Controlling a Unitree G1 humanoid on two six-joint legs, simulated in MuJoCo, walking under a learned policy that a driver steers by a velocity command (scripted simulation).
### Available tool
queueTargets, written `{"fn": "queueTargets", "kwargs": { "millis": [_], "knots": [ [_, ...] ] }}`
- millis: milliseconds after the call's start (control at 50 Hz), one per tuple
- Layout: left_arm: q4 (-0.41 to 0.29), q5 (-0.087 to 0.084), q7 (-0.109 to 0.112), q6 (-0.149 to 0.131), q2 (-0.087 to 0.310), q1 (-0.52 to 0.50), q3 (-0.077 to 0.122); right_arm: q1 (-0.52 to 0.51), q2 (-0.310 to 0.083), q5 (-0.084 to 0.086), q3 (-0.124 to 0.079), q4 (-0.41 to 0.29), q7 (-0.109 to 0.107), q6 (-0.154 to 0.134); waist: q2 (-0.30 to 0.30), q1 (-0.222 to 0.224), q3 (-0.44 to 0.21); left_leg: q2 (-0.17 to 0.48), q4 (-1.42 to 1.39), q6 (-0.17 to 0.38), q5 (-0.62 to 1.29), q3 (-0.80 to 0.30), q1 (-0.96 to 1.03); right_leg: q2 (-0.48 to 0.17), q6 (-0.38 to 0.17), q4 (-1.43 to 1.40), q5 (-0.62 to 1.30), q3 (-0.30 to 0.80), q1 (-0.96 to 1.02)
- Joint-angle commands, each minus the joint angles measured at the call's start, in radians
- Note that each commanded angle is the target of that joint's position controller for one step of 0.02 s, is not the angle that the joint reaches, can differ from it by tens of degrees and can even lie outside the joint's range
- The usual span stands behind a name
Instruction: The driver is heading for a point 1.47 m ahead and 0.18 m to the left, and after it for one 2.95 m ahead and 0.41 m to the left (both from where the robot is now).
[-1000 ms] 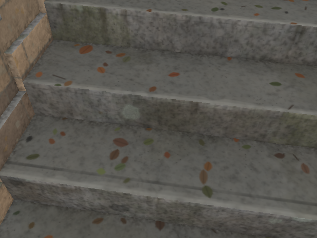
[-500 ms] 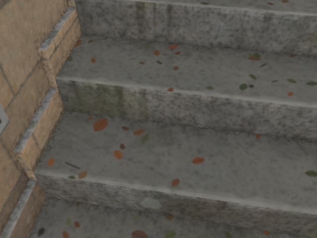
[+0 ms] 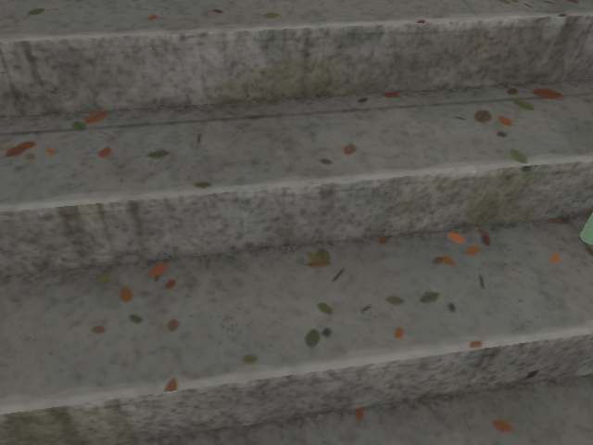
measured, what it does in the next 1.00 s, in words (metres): climbs: left foot 0.17 m higher, then right foot 0.17 m higher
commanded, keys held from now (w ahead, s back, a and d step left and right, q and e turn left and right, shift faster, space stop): w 0.78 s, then w+q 0.22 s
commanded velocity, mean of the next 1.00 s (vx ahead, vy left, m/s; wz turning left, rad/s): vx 0.50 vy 0.00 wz -0.05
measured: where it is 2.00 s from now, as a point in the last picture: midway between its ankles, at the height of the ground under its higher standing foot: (240, 32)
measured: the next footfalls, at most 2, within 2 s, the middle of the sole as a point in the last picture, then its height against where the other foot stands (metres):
left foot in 0.34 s outside the picture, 0.17 m higher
right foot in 0.86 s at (360, 301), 0.17 m higher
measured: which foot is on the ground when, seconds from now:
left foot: up 0.00-0.32, down 0.34-0.88, up 0.90-1.00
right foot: down 0.00-0.34, up 0.36-0.84, down 0.86-1.00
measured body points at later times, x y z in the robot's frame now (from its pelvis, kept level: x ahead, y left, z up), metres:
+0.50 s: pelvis +0.29 +0.06 +0.18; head +0.29 +0.05 +0.63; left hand +0.44 +0.28 +0.07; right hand +0.32 -0.21 +0.04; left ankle +0.35 +0.12 -0.51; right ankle +0.21 -0.07 -0.28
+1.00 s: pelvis +0.57 -0.02 +0.31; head +0.58 +0.00 +0.76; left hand +0.75 +0.20 +0.20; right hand +0.62 -0.26 +0.19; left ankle +0.44 +0.11 -0.23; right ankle +0.65 -0.10 -0.35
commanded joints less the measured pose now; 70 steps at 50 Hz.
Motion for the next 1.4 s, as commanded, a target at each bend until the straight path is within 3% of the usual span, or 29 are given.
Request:
{"fn": "queueTargets", "kwargs": {
  "millis": [20, 120, 180, 220, 240, 300, 340, 360, 380, 420, 460, 520, 580, 640, 740, 800, 860, 880, 900, 920, 940, 980, 1000, 1060, 1200, 1280, 1320, 1360, 1400],
  "knots": [
    [0.017, -0.006, -0.019, -0.069, -0.025, -0.006, -0.019, 0.085, 0.072, 0.010, 0.052, -0.067, -0.023, 0.035, 0.098, -0.071, 0.192, 0.035, -0.014, 0.001, -0.045, 0.013, -0.305, -0.219, 0.038, -0.488, 0.105, 0.390, 0.012],
    [0.127, 0.003, -0.039, -0.121, 0.059, 0.194, -0.021, -0.222, 0.103, 0.021, 0.085, -0.171, -0.065, 0.048, -0.061, 0.033, 0.151, 0.017, 0.273, 0.027, -0.294, 0.141, -0.708, -0.297, 0.033, -0.598, 0.295, 0.421, 0.326],
    [0.169, -0.021, 0.000, -0.099, 0.038, 0.255, -0.029, -0.389, 0.098, 0.013, 0.111, -0.235, -0.037, 0.058, -0.048, 0.064, 0.151, 0.041, -0.043, 0.047, -0.276, 0.156, -0.581, -0.265, 0.046, -0.743, 0.229, 0.400, 0.292],
    [0.151, -0.026, 0.043, -0.082, 0.112, 0.260, -0.012, -0.409, 0.073, 0.004, 0.111, -0.260, -0.029, 0.070, -0.089, 0.073, 0.087, 0.040, -0.297, 0.043, -0.327, 0.198, -0.391, -0.313, -0.007, -0.876, 0.626, 0.372, 0.405],
    [0.136, -0.030, 0.049, -0.075, 0.069, 0.229, -0.019, -0.290, 0.070, 0.018, 0.103, -0.177, -0.020, 0.078, -0.046, 0.039, -0.007, 0.007, -0.426, 0.065, -0.329, 0.268, -0.180, -0.275, -0.007, -0.817, 0.958, 0.213, 0.439],
    [0.062, -0.043, 0.040, -0.111, 0.184, 0.148, 0.012, 0.018, -0.043, 0.069, 0.055, -0.057, -0.029, 0.077, -0.154, -0.127, -0.215, -0.084, -0.820, 0.084, -0.273, 0.265, 0.364, -0.356, -0.015, -0.479, 1.908, 0.223, 0.477],
    [0.042, -0.042, -0.004, -0.141, 0.194, 0.106, 0.031, 0.168, -0.162, 0.015, 0.005, 0.033, -0.028, 0.055, -0.118, -0.196, -0.271, -0.076, -1.220, 0.106, -0.314, 0.034, 0.591, -0.258, 0.028, 0.001, 1.558, 0.213, 0.440],
    [0.005, -0.034, -0.044, -0.152, 0.043, 0.227, 0.013, 0.218, -0.257, 0.001, -0.024, 0.088, -0.036, 0.070, 0.355, -0.118, -0.312, 0.271, -1.494, 0.329, 0.125, -0.598, 0.819, 0.024, 0.121, 0.615, 0.218, 0.185, 0.036],
    [-0.017, 0.026, -0.053, -0.145, 0.022, 0.232, 0.007, 0.164, -0.201, 0.026, -0.037, 0.077, -0.041, 0.084, 0.179, -0.084, -0.332, 0.277, -1.643, 0.331, -0.317, -0.821, 0.728, -0.007, 0.100, 0.928, 0.213, 0.332, -0.095],
    [-0.140, 0.048, -0.053, -0.125, -0.048, 0.027, -0.020, 0.065, -0.081, 0.017, -0.021, 0.175, -0.034, 0.057, -0.053, 0.009, 0.032, 0.231, -1.653, 0.227, -0.803, -0.590, 0.449, -0.086, 0.063, 1.051, 0.331, 0.244, -0.349],
    [-0.175, 0.024, -0.026, -0.091, -0.122, -0.003, -0.055, 0.140, 0.018, 0.003, 0.003, 0.287, -0.023, 0.017, -0.058, 0.038, 0.120, 0.163, -1.626, 0.163, -0.501, -0.343, 0.368, -0.076, 0.026, 1.219, 0.310, 0.274, -0.470],
    [-0.192, -0.001, -0.010, -0.052, -0.147, 0.012, -0.076, 0.154, -0.001, 0.019, 0.003, 0.349, 0.001, -0.023, -0.014, 0.095, 0.150, 0.128, -1.646, 0.107, -0.246, -0.114, 0.374, -0.093, 0.019, 1.226, 0.226, 0.301, -0.611],
    [-0.225, 0.006, -0.013, -0.030, -0.085, -0.069, -0.072, 0.118, -0.058, 0.033, 0.010, 0.319, 0.002, -0.047, -0.023, 0.117, 0.147, 0.091, -1.744, 0.107, -0.203, -0.003, 0.298, -0.161, 0.063, 0.960, 0.293, 0.143, -0.545],
    [-0.302, 0.003, 0.001, -0.021, -0.170, -0.273, -0.096, 0.317, -0.097, 0.047, 0.003, 0.378, -0.022, -0.070, 0.098, 0.017, 0.139, 0.165, -1.806, 0.169, -0.216, -0.110, 0.576, -0.201, 0.057, 1.275, 0.177, 0.065, -0.872],
    [-0.458, 0.007, -0.016, -0.018, -0.168, -0.504, -0.118, 0.413, -0.062, 0.037, -0.002, 0.379, -0.055, -0.028, 0.041, -0.030, 0.166, 0.157, -1.906, 0.130, -0.298, -0.092, 0.775, -0.303, 0.077, 0.981, 0.060, 0.058, -0.985],
    [-0.436, -0.035, -0.055, 0.002, -0.176, -0.483, -0.118, 0.342, -0.055, 0.063, -0.011, 0.316, -0.058, -0.004, 0.047, -0.045, 0.100, 0.111, -2.102, 0.171, 0.166, 0.051, 0.611, -0.263, 0.054, 0.347, 0.036, -0.104, -0.330],
    [-0.293, -0.045, -0.019, 0.005, -0.089, -0.085, -0.055, 0.338, -0.221, 0.074, -0.045, 0.287, -0.023, -0.044, 0.160, 0.130, -0.227, 0.216, -1.611, 0.140, 1.489, 0.090, 0.837, -0.074, -0.013, 0.212, -0.035, -0.135, 0.139],
    [-0.282, -0.021, -0.006, -0.003, -0.019, 0.048, -0.028, 0.263, -0.278, 0.083, -0.070, 0.258, 0.011, -0.065, 0.225, 0.220, -0.322, 0.186, -1.367, 0.102, 1.421, 0.095, 0.795, -0.129, -0.029, 0.091, 0.033, 0.011, 0.312],
    [-0.230, 0.016, 0.012, -0.017, 0.083, 0.131, 0.003, 0.277, -0.195, 0.110, -0.058, 0.204, 0.043, -0.075, 0.030, 0.214, -0.389, 0.053, -1.002, 0.047, 1.123, 0.072, 0.421, -0.380, -0.132, -0.083, -0.190, 0.497, 0.528],
    [-0.210, 0.004, 0.014, -0.001, 0.177, 0.165, 0.044, 0.183, -0.148, 0.067, -0.072, 0.148, 0.071, -0.079, -0.194, 0.240, -0.398, -0.158, -0.543, 0.024, -0.017, 0.035, 0.234, -0.522, -0.165, -0.584, -0.217, 0.960, 0.562],
    [-0.209, 0.004, 0.002, -0.010, 0.172, 0.001, 0.046, 0.189, -0.038, 0.029, -0.065, 0.109, 0.055, -0.060, -0.109, 0.133, -0.342, -0.110, -0.165, 0.010, -0.072, -0.138, 0.092, -0.575, -0.153, -0.618, -0.298, 1.013, 0.458],
    [-0.079, -0.024, -0.011, -0.049, 0.030, -0.059, 0.012, 0.045, 0.021, -0.010, -0.035, 0.001, 0.020, -0.035, 0.033, 0.044, -0.023, -0.023, -0.021, 0.040, 0.007, -0.020, -0.080, -0.541, -0.090, -0.543, -0.315, 0.693, 0.207],
    [-0.016, 0.000, -0.014, -0.060, -0.069, -0.048, -0.018, 0.041, 0.057, 0.007, -0.021, -0.010, 0.002, -0.020, 0.070, -0.006, 0.074, -0.031, 0.026, 0.057, -0.007, -0.035, -0.134, -0.511, -0.051, -0.509, -0.186, 0.537, 0.117],
    [0.100, 0.015, -0.014, -0.092, -0.137, 0.047, -0.040, 0.104, 0.146, 0.047, 0.026, 0.000, 0.002, 0.034, -0.014, -0.067, 0.146, -0.057, 0.097, 0.083, -0.030, -0.111, -0.297, -0.452, 0.063, -0.544, 0.113, 0.224, 0.133],
    [0.160, 0.011, -0.030, -0.151, 0.047, 0.131, -0.016, -0.240, 0.066, 0.021, 0.020, -0.144, -0.049, 0.096, -0.027, -0.044, 0.197, -0.083, 0.189, 0.091, -0.293, 0.003, -0.614, -0.469, 0.064, -0.768, 0.129, -0.004, 0.338],
    [0.186, -0.002, 0.024, -0.132, 0.076, 0.253, -0.009, -0.355, 0.043, 0.028, 0.035, -0.203, -0.001, 0.122, -0.059, 0.001, 0.138, 0.014, -0.317, 0.090, -0.277, 0.223, -0.394, -0.424, 0.031, -0.972, 0.241, -0.131, 0.425],
    [0.121, -0.045, 0.036, -0.117, 0.093, 0.113, -0.016, -0.274, 0.076, 0.040, 0.049, -0.147, 0.010, 0.123, -0.076, -0.053, 0.055, -0.039, -0.643, 0.121, -0.344, 0.335, 0.016, -0.380, 0.008, -0.879, 1.083, -0.257, 0.380],
    [0.080, -0.066, 0.043, -0.106, 0.219, 0.163, 0.014, -0.030, 0.010, 0.045, 0.017, -0.077, -0.014, 0.133, -0.194, -0.120, -0.150, -0.151, -0.756, 0.127, -0.431, 0.365, 0.242, -0.477, 0.003, -0.529, 1.869, -0.204, 0.598],
    [0.002, -0.069, -0.003, -0.110, 0.251, 0.126, 0.031, 0.149, -0.116, 0.038, -0.032, -0.032, -0.008, 0.110, -0.216, -0.170, -0.307, -0.194, -1.090, 0.166, -0.504, 0.088, 0.519, -0.467, 0.046, -0.020, 1.550, -0.146, 0.561]
  ]
}}
Over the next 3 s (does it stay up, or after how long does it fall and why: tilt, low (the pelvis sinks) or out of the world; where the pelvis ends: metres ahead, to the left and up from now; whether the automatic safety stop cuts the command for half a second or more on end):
stays up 1.47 0.32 0.88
